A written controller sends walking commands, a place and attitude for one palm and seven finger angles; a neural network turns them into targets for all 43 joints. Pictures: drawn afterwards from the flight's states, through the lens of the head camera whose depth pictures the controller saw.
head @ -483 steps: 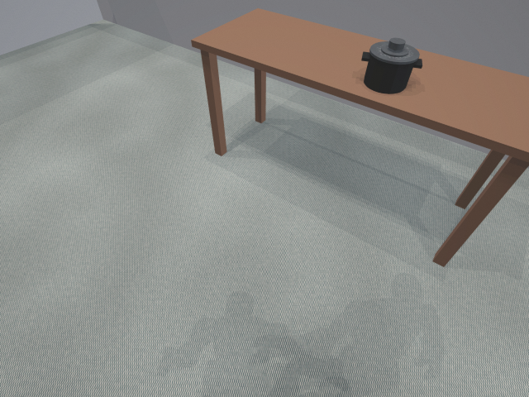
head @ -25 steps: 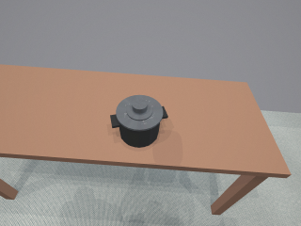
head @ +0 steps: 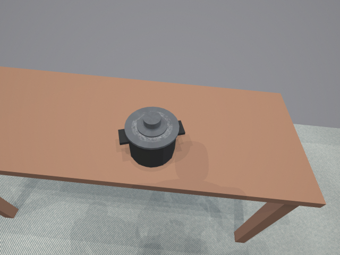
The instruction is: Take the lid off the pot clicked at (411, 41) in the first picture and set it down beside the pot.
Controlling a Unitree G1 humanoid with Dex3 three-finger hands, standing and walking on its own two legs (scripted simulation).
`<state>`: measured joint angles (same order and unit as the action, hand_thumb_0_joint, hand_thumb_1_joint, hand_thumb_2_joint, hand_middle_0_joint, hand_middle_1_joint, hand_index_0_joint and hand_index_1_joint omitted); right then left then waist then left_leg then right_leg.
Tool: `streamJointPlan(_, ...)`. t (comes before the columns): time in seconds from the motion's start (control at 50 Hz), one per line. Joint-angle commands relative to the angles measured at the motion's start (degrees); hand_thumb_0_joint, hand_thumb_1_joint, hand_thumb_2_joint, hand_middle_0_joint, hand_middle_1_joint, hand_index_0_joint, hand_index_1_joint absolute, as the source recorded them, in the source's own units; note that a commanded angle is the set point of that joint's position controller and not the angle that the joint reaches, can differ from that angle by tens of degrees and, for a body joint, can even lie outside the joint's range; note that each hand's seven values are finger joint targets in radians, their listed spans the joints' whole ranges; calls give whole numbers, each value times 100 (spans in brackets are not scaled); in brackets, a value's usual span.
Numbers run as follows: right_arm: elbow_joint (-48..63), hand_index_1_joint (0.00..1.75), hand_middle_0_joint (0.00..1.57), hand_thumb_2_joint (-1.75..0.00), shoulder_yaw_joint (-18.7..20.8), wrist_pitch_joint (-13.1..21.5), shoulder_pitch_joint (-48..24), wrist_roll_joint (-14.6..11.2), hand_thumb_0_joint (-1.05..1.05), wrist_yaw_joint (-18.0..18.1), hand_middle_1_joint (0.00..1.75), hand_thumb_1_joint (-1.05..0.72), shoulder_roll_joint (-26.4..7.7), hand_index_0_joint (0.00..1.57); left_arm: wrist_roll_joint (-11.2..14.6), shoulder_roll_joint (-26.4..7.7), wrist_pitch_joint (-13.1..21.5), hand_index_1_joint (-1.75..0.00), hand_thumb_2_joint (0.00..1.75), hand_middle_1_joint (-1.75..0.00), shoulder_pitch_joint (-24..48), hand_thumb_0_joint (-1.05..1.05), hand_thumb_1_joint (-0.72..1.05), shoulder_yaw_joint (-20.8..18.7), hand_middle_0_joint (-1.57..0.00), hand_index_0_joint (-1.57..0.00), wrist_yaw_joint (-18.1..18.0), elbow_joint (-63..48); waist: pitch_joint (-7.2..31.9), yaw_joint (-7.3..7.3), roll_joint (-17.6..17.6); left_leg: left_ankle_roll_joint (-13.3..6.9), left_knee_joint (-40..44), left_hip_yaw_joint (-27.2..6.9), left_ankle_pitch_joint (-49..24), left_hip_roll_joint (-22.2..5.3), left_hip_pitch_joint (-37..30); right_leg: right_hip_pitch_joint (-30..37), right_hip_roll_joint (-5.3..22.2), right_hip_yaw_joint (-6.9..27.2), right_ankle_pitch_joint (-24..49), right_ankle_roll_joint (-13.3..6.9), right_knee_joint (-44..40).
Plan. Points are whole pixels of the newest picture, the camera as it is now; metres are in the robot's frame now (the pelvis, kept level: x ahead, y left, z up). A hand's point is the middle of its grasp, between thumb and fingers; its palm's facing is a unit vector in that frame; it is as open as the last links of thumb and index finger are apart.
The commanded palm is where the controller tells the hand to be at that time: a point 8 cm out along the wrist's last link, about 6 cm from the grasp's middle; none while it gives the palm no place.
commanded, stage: come to a stop and stand still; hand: left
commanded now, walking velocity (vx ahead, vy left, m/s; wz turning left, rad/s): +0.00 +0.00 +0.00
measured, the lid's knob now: (152, 120) +0.46 +0.09 +0.03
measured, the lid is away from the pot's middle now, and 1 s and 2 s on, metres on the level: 0.00 0.00 0.00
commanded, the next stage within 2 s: look again from close up in 0.60 s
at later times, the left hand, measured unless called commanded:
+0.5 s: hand out of the picture +0.00 +0.24 -0.16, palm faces +0.00 -0.95 -0.30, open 7.4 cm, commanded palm none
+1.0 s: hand out of the picture -0.04 +0.20 -0.17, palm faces -0.01 -0.98 -0.22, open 7.4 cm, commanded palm none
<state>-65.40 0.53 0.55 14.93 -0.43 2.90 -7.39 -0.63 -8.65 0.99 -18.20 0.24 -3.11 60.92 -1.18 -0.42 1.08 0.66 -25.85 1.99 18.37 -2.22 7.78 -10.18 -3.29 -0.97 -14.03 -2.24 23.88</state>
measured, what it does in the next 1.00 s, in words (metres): shifts its weight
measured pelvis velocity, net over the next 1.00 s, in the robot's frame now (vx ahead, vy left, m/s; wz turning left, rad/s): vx -0.04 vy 0.03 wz -0.01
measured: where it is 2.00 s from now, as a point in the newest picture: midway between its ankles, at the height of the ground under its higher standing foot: outside the picture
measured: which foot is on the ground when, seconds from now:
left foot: down 0.00-1.00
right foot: down 0.00-1.00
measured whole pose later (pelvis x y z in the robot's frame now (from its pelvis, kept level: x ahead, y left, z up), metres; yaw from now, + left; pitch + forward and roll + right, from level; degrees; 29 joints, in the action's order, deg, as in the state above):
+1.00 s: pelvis -0.04 +0.03 +0.00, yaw -1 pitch -1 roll +1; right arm -65.6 0.6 0.8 15.4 0.4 0.5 -9.4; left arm -0.9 -8.2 0.9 -17.4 1.5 -2.6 63.0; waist -0.6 0.5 -1.1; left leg -2.5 -25.9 4.0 15.4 1.9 9.6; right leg -14.1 0.7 1.2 -12.9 0.4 28.0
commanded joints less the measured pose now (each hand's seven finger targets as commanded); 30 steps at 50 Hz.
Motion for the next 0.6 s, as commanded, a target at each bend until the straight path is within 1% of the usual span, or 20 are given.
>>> streamJointPlan(0.0, 121, 30, 20, -90, 15, 102, 586, 25, 0, -60, 30, -90, -401, 20, 5, -575, 66, -30, 90, -30, -445, 0, 90, -53, -20, -20, 9, -163, 75, 36, 7, -140, 380, -280, -1683, -414, -16, 229, 998, 726, 2423, 38, -247)
streamJointPlan(0.02, 520, 30, 20, -90, 74, 83, 306, 192, 0, -98, 30, -90, -914, 20, -6, -1205, 136, -30, 90, -30, 19, 0, 90, -65, -20, -20, -32, -388, -331, 250, -951, -167, 551, -414, -2464, 117, 13, -127, 584, 616, 2518, -186, 541)
streamJointPlan(0.04, 690, 30, 20, -90, 186, 158, 83, 141, 0, -80, 30, -90, -788, 20, 42, -773, 39, -30, 90, -30, -176, 0, 90, -70, -20, -20, -20, -456, -95, 27, -1057, -213, 228, -447, -2548, -378, 135, -268, 772, 502, 1129, -106, 366)
streamJointPlan(0.06, 735, 30, 20, -90, 170, 179, 15, 130, 0, -95, 30, -90, -755, 20, 41, -741, 37, -30, 90, -30, -285, 0, 90, -33, -20, -20, -14, -420, 243, 26, -1097, -239, 138, -489, -2658, -374, -27, -151, 781, 463, 1238, -149, 296)
streamJointPlan(0.08, 777, 30, 20, -90, 176, 177, -9, 126, 0, -102, 30, -90, -765, 20, 50, -731, 52, -30, 90, -30, -286, 0, 90, -47, -20, -20, -18, -416, 371, 22, -802, -247, 56, -516, -2484, -331, -31, -66, 798, 491, 1312, -153, 240)
streamJointPlan(0.12, 842, 30, 20, -90, 195, 143, -30, 122, 0, -115, 30, -90, -807, 20, 47, -796, 44, -30, 90, -30, -125, 0, 90, -76, -20, -20, -16, -439, 338, 63, -184, -251, 78, -576, -1991, -289, 34, -99, 852, 539, 1229, -136, 172)
streamJointPlan(0.14, 852, 30, 20, -90, 195, 132, -56, 126, 0, -130, 30, -90, -874, 20, 47, -735, 41, -30, 90, -30, -33, 0, 90, -64, -20, -20, -14, -448, 234, 73, 82, -258, 141, -598, -1689, -285, 128, -187, 844, 552, 1007, -105, 135)
streamJointPlan(0.18, 866, 30, 20, -90, 205, 107, -139, 125, 0, -170, 30, -90, -997, 20, 36, -756, 43, -30, 90, -30, 102, 0, 90, -54, -20, -20, -3, -490, -117, 96, 141, -275, 322, -657, -1184, -271, 302, -451, 819, 567, 594, -68, 61)
streamJointPlan(0.2, 882, 30, 20, -90, 218, 96, -196, 122, 0, -193, 30, -90, -1054, 20, 23, -794, 46, -30, 90, -30, 135, 0, 90, -56, -20, -20, 5, -504, -258, 96, 36, -281, 433, -703, -862, -276, 406, -564, 804, 587, 357, -61, 14)
streamJointPlan(0.22, 904, 30, 20, -90, 209, 68, -227, 140, 0, -204, 30, -90, -1019, 20, 18, -838, 23, -30, 90, -30, 177, 0, 90, -73, -20, -20, 14, -510, -320, 91, -136, -289, 580, -772, -559, -296, 493, -610, 778, 546, 161, -51, 35)
streamJointPlan(0.24, 924, 30, 20, -90, 212, 58, -267, 147, 0, -219, 30, -90, -1072, 20, 7, -834, 19, -30, 90, -30, 165, 0, 90, -68, -20, -20, 18, -525, -349, 76, -127, -298, 671, -828, -249, -299, 605, -626, 743, 538, 58, -35, 62)
streamJointPlan(0.28, 952, 30, 20, -90, 217, 65, -299, 151, 0, -234, 30, -90, -1148, 20, -9, -859, 35, -30, 90, -30, 175, 0, 90, -72, -20, -20, 23, -539, -333, 77, -137, -320, 770, -893, -57, -306, 656, -627, 728, 540, 45, -20, 105)
streamJointPlan(0.3, 955, 30, 20, -90, 227, 80, -293, 149, 0, -239, 30, -90, -1163, 20, -14, -881, 48, -30, 90, -30, 179, 0, 90, -77, -20, -20, 23, -550, -226, 81, -107, -336, 783, -929, -117, -306, 579, -598, 732, 542, 102, -13, 128)
streamJointPlan(0.32, 972, 30, 20, -90, 203, 72, -277, 157, 0, -241, 30, -90, -1090, 20, -13, -868, 27, -30, 90, -30, 189, 0, 90, -79, -20, -20, 28, -551, -140, 71, -234, -345, 845, -942, -132, -347, 531, -578, 733, 483, 108, -2, 163)
streamJointPlan(0.36, 980, 30, 20, -90, 205, 73, -293, 152, 0, -252, 30, -90, -1144, 20, -21, -882, 37, -30, 90, -30, 171, 0, 90, -69, -20, -20, 29, -544, -166, 67, -113, -341, 821, -924, -51, -325, 563, -609, 744, 523, 102, 16, 134)
streamJointPlan(0.4, 947, 30, 20, -90, 202, 98, -261, 147, 0, -255, 30, -90, -1141, 20, -19, -918, 68, -30, 90, -30, 171, 0, 90, -74, -20, -20, 25, -546, -47, 82, -100, -345, 733, -901, -336, -280, 411, -601, 782, 610, 241, -4, 104)
streamJointPlan(0.42, 948, 30, 20, -90, 172, 80, -234, 142, 0, -260, 30, -90, -1063, 20, -19, -922, 45, -30, 90, -30, 180, 0, 90, -67, -20, -20, 30, -526, -71, 80, -20, -343, 754, -878, -317, -311, 424, -616, 798, 568, 174, 3, 63)
streamJointPlan(0.5, 848, 30, 20, -90, 159, 97, -183, 136, 0, -266, 30, -90, -1077, 20, -13, -940, 76, -30, 90, -30, 145, 0, 90, -59, -20, -20, 22, -479, -78, 103, 60, -320, 611, -766, -524, -233, 338, -678, 857, 713, 217, -8, -5)
streamJointPlan(0.56, 772, 30, 20, -90, 124, 97, -130, 135, 0, -263, 30, -90, -1027, 20, -10, -921, 71, -30, 90, -30, 96, 0, 90, -43, -20, -20, 25, -408, -67, 109, -56, -310, 601, -731, -581, -231, 317, -675, 873, 735, 236, -11, -21)
streamJointPlan(0.58, 725, 30, 20, -90, 122, 108, -117, 130, 0, -264, 30, -90, -1003, 20, -8, -916, 85, -30, 90, -30, 58, 0, 90, -45, -20, -20, 21, -386, 8, 98, 24, -313, 541, -702, -735, -224, 246, -634, 884, 761, 359, -12, -21)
